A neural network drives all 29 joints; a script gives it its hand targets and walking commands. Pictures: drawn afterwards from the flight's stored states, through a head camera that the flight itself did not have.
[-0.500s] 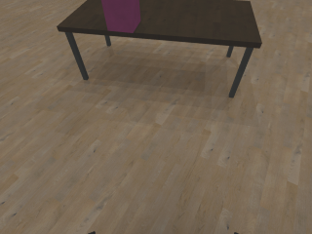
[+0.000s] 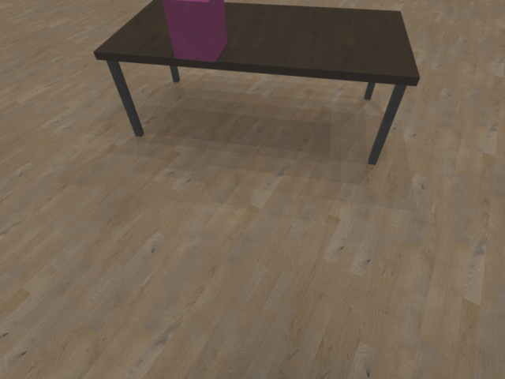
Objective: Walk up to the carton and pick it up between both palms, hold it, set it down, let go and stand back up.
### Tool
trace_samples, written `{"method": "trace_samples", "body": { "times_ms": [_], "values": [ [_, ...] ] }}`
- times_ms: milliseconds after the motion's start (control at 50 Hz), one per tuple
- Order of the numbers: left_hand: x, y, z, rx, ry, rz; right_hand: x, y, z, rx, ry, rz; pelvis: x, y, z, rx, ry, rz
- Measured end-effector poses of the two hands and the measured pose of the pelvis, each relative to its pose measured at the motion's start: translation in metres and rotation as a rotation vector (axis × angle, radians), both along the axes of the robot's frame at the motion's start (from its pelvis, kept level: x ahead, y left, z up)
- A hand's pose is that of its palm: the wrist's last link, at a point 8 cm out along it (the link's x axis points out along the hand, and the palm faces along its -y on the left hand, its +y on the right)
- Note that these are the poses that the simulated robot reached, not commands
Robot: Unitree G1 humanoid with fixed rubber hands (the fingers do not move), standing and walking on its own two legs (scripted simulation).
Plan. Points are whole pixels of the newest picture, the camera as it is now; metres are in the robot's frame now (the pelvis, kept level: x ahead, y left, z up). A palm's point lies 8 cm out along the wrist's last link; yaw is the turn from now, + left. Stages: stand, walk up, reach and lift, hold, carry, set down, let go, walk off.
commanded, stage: stand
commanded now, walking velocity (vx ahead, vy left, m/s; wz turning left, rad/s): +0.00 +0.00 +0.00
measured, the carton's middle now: (198, 23) +1.57 +0.31 -0.09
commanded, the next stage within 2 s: none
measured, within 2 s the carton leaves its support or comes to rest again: neither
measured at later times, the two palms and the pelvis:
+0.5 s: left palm out of the picture -0.02 +0.20 -0.14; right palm out of the picture -0.02 -0.20 -0.14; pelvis -0.01 +0.00 +0.01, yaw +0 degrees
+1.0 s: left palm out of the picture -0.04 +0.20 -0.14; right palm out of the picture -0.04 -0.19 -0.15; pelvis -0.01 +0.00 +0.01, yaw -1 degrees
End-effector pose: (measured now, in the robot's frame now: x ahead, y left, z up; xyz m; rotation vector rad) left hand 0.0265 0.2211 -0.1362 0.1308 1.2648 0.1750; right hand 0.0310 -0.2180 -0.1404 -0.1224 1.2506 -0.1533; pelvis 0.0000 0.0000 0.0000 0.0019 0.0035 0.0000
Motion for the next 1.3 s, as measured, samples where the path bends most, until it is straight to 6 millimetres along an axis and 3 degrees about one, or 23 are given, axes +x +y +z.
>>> {"method": "trace_samples", "body": {
  "times_ms": [300,660,1300],
  "values": [
    [-0.034,-0.012,-0.005,-0.033,0.112,0.024,-0.036,0.011,-0.002,0.02,0.113,-0.032,-0.002,0.001,0.005,0.001,-0.02,-0.004],
    [-0.058,-0.021,-0.005,-0.051,0.185,0.027,-0.063,0.027,-0.005,0.049,0.187,-0.042,-0.008,0.004,0.007,0.0,-0.031,-0.008],
    [-0.072,-0.027,-0.004,-0.065,0.216,0.028,-0.075,0.03,-0.005,0.06,0.213,-0.042,-0.01,0.004,0.008,0.002,-0.016,-0.009]
  ]
}}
